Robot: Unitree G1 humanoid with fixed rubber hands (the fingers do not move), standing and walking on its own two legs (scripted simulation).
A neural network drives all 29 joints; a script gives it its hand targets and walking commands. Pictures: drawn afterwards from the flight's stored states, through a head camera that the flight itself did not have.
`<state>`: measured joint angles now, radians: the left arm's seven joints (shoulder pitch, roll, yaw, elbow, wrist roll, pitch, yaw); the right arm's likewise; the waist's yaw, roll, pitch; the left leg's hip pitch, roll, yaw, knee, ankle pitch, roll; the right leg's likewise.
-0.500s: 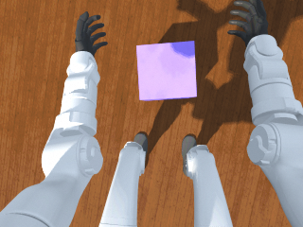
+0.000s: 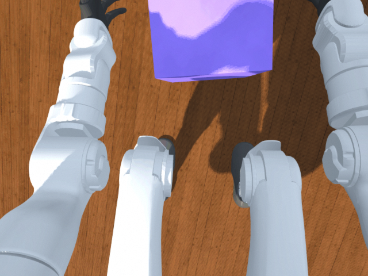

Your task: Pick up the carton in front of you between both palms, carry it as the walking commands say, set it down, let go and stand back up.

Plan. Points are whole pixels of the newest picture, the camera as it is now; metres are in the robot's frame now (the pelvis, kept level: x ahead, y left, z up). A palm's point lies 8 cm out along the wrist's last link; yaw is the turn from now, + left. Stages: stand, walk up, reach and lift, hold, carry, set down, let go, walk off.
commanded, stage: reach and lift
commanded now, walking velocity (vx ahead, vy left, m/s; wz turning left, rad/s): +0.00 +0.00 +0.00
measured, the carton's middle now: (207, 31) +0.53 +0.00 -0.30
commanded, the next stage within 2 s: none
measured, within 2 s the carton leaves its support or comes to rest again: leaves its support in 1.04 s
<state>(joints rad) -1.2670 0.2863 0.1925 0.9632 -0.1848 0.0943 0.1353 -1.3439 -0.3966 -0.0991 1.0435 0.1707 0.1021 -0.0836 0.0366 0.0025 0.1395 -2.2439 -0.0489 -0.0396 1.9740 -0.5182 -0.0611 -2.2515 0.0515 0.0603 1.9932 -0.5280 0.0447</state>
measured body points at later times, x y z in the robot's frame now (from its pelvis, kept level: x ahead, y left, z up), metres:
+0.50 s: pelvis +0.00 +0.00 -0.05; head +0.38 -0.02 +0.20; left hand +0.54 +0.17 -0.23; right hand +0.57 -0.18 -0.24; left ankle +0.12 +0.13 -0.39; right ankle +0.11 -0.13 -0.39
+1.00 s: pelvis +0.00 +0.00 -0.05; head +0.37 -0.01 +0.20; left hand +0.55 +0.15 -0.23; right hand +0.57 -0.15 -0.23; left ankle +0.12 +0.13 -0.39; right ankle +0.11 -0.13 -0.39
